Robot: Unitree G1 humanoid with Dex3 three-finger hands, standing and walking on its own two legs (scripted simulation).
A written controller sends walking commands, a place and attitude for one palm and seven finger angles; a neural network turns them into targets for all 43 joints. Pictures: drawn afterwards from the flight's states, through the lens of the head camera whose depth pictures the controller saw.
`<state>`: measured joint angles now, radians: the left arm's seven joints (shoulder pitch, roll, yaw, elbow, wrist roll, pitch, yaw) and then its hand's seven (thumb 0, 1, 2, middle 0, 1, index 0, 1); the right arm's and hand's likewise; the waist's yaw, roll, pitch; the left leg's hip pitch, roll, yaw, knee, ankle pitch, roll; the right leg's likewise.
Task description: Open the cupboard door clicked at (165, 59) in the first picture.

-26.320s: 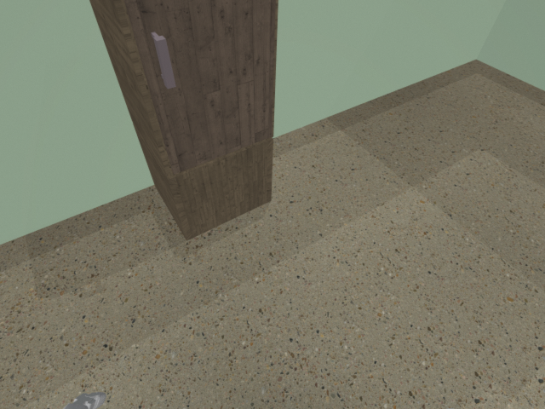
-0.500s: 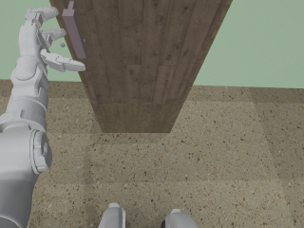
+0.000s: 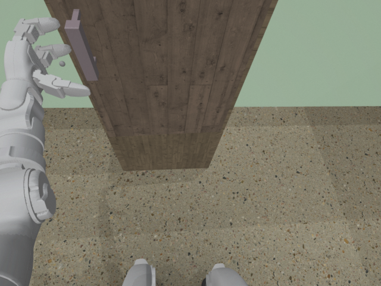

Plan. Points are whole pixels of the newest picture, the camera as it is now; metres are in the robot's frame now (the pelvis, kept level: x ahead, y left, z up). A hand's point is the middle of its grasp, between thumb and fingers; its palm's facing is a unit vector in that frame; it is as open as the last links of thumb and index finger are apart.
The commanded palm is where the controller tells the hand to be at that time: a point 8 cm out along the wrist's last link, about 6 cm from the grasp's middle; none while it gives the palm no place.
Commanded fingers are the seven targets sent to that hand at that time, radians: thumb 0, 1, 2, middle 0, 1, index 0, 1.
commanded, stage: move the hooked fingers beside the handle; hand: left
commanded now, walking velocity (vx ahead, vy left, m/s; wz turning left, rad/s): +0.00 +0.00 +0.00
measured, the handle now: (85, 46) +0.57 +0.19 +0.11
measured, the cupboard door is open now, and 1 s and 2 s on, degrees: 2 2 2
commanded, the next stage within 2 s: slide the fingers in behind the handle in 1.62 s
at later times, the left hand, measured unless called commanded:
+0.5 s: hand (57, 63) +0.52 +0.23 +0.12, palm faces +0.02 -1.00 +0.00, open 14.1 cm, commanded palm +0.50 +0.27 +0.11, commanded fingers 0.00 -0.50 0.30 -0.30 -1.20 -0.30 -1.20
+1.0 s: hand (36, 65) +0.51 +0.26 +0.12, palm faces +0.02 -1.00 +0.01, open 14.0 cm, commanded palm +0.51 +0.29 +0.11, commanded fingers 0.00 -0.50 0.30 -0.30 -1.20 -0.30 -1.20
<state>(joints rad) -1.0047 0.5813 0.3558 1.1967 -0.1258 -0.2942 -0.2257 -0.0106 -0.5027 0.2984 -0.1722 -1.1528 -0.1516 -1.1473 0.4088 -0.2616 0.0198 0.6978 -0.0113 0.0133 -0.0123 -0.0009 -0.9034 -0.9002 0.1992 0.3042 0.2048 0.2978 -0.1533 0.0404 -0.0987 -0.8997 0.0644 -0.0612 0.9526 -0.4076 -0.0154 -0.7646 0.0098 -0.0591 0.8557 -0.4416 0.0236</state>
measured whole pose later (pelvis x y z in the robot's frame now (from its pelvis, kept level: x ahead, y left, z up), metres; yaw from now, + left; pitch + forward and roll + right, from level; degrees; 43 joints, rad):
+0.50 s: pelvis +0.00 +0.00 +0.00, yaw -2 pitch +21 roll -4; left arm -0.99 0.68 0.47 1.22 -0.09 -0.28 -0.34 -0.01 -0.50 0.30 -0.29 -1.20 -0.28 -1.20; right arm 0.43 -0.27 0.04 0.65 0.00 0.05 -0.04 0.00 -0.90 -0.90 0.20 0.30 0.21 0.30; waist -0.19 0.04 -0.10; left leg -0.91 0.08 -0.03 0.96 -0.41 -0.01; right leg -0.79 0.03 -0.02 0.86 -0.42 0.03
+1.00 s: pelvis -0.01 +0.01 +0.00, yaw -2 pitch +21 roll -5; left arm -1.03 0.78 0.49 1.27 -0.10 -0.27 -0.42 -0.01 -0.50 0.30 -0.30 -1.20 -0.30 -1.20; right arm 0.41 -0.29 0.06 0.63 0.01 0.05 -0.06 0.00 -0.90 -0.90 0.20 0.30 0.21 0.30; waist -0.20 0.03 -0.08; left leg -0.95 0.08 -0.04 0.98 -0.40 0.00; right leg -0.82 0.03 -0.03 0.87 -0.42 0.03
